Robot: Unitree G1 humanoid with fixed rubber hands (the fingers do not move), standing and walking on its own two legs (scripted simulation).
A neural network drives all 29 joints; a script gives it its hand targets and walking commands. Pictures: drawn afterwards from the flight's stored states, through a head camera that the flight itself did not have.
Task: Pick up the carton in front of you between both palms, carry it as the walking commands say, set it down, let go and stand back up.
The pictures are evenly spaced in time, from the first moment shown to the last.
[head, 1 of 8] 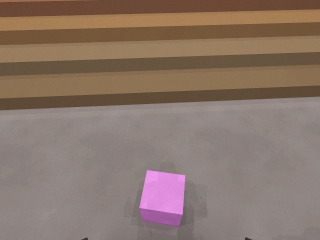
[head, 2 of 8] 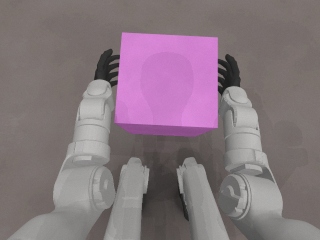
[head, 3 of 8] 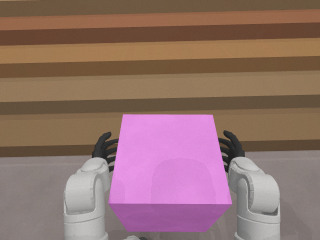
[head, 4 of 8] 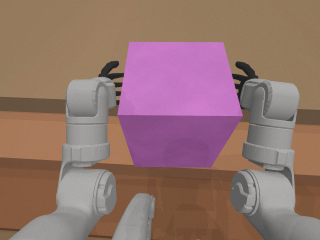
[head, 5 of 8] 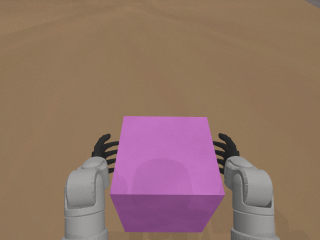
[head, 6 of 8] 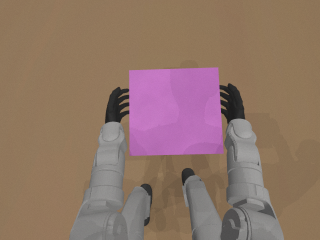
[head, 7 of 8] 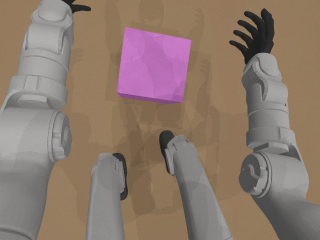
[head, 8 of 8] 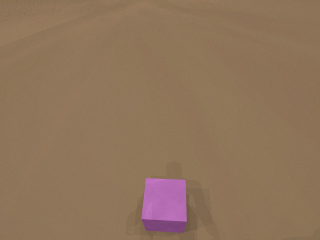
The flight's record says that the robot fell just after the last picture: no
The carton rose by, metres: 1.86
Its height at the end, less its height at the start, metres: +1.10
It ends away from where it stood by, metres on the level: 4.98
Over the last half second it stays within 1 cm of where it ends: yes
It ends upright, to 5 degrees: yes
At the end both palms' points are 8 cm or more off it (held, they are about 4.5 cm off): yes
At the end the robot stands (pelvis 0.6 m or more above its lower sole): yes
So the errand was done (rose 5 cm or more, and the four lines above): yes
